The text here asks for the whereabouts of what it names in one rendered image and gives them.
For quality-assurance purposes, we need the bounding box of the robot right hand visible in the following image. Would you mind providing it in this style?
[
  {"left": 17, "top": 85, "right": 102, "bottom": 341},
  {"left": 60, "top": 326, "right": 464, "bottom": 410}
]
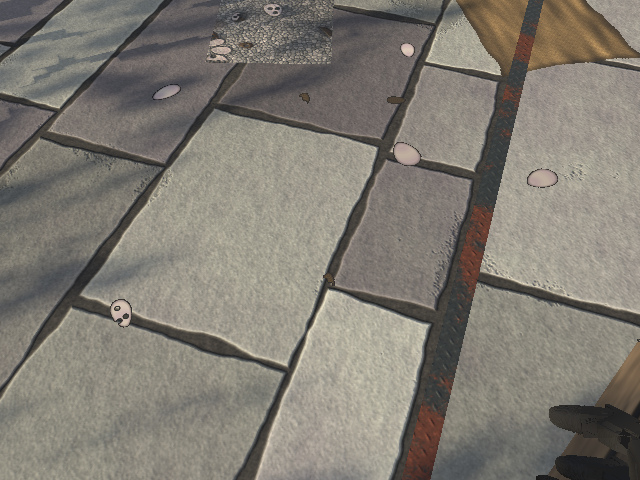
[{"left": 536, "top": 404, "right": 640, "bottom": 480}]

